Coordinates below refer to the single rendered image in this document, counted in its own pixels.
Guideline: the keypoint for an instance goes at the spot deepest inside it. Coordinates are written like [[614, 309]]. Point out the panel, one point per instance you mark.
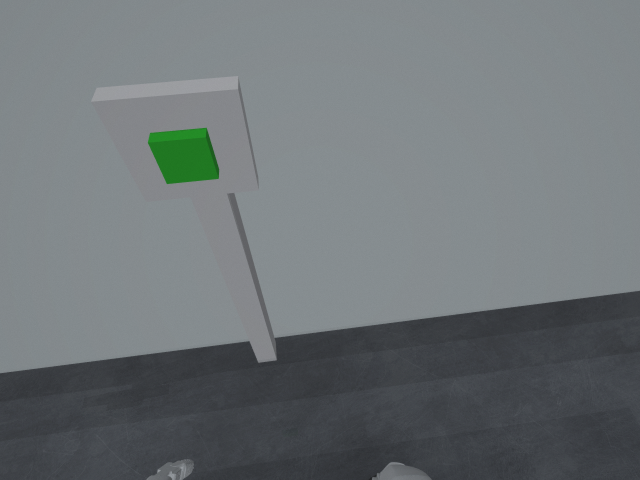
[[131, 112]]

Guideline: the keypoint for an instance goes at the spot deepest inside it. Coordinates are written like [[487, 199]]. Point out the button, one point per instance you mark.
[[184, 155]]

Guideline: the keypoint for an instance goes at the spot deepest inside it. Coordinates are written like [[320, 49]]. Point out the left robot hand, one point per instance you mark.
[[174, 471]]

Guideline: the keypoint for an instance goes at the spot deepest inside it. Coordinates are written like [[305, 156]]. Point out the robot right shin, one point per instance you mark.
[[393, 463]]

